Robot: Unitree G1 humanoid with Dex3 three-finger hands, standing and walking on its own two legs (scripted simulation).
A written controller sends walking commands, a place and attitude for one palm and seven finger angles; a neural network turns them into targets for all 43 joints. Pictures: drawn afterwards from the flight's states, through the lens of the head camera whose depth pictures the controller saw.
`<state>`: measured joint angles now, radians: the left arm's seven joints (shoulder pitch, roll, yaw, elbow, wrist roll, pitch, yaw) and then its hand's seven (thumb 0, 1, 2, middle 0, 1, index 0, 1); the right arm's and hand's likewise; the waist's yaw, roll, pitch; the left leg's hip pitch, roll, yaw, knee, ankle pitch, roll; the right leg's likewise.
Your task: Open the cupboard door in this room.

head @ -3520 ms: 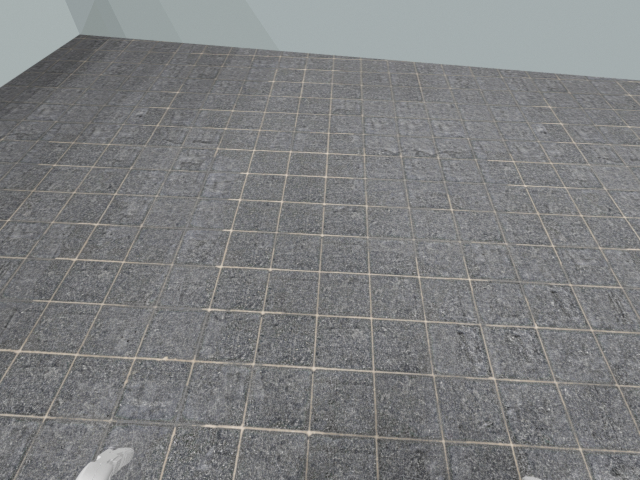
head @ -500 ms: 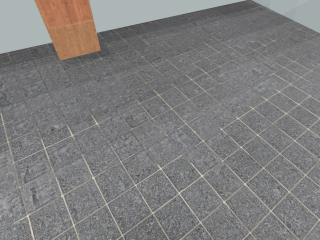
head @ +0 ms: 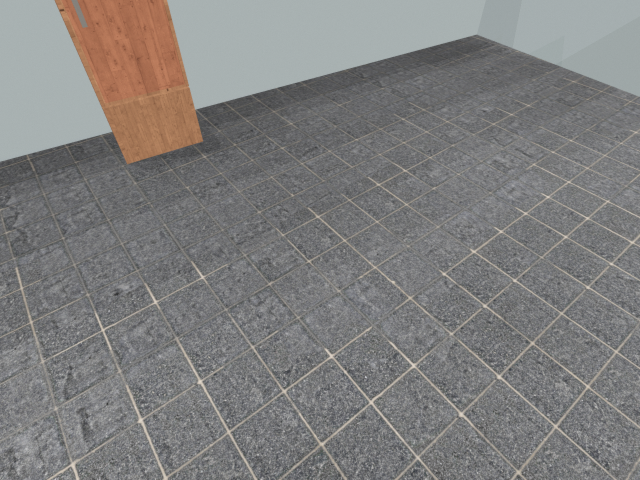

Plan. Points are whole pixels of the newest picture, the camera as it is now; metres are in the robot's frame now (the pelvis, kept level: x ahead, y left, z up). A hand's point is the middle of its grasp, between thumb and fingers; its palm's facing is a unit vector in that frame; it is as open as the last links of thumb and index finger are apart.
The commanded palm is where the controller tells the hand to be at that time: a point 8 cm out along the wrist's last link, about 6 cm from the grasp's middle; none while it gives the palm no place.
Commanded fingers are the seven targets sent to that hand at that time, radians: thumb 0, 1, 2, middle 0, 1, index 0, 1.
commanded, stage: stand and wait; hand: left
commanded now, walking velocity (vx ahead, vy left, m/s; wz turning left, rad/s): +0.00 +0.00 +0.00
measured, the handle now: (75, 4) +1.77 +1.11 +0.02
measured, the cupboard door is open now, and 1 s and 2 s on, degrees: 0 0 0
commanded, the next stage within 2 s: turn or walk to find it in 1.70 s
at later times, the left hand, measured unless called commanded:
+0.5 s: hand out of the picture -0.04 +0.13 -0.18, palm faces +0.03 -0.99 -0.15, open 7.4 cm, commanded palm none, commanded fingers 0.00 0.90 0.90 -0.20 -0.30 -0.20 -0.30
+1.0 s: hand out of the picture -0.04 +0.14 -0.18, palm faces +0.03 -0.99 -0.16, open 7.4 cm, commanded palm none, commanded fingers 0.00 0.90 0.90 -0.20 -0.30 -0.20 -0.30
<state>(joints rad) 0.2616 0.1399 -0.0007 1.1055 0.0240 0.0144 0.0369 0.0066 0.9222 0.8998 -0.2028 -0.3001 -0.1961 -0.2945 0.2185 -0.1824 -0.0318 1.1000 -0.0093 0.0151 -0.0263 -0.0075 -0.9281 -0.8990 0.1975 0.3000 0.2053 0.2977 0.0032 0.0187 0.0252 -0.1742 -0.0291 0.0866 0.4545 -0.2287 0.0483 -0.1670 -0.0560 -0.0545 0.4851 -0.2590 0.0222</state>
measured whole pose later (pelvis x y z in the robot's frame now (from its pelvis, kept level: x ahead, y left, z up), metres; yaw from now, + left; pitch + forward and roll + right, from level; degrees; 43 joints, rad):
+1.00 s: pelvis -0.01 -0.01 +0.00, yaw +0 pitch -1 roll +0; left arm 0.33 0.11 0.00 1.15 0.02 -0.01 0.04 0.00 0.91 0.90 -0.20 -0.30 -0.20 -0.29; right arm 0.31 -0.12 -0.01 1.15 -0.01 -0.01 -0.03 0.00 -0.91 -0.90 0.19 0.30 0.20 0.30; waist 0.00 0.00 0.02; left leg -0.22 0.00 0.08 0.42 -0.19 0.03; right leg -0.20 -0.02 -0.06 0.43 -0.21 0.00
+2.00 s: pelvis +0.01 -0.02 +0.01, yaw +2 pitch -1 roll +0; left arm 0.16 0.26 0.00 1.10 0.02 -0.01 0.02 0.00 0.91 0.90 -0.20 -0.30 -0.20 -0.29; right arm 0.15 -0.27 0.00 1.12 -0.02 0.00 0.00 0.00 -0.90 -0.90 0.20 0.30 0.20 0.30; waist 0.01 0.01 0.04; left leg -0.18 -0.01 0.04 0.39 -0.19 0.02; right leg -0.15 -0.03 -0.10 0.40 -0.23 0.00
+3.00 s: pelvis -0.01 -0.02 +0.00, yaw +21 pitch +1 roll -1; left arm 0.14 0.22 0.06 0.96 0.02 0.06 0.03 0.01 0.91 0.90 -0.20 -0.30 -0.20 -0.29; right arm 0.24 -0.19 -0.05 0.99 -0.03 0.03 0.00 0.00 -0.90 -0.90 0.20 0.30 0.21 0.30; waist -0.04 0.01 0.05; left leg -0.32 -0.06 -0.05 0.44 -0.13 0.05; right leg -0.38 -0.05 0.00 0.87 -0.42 0.07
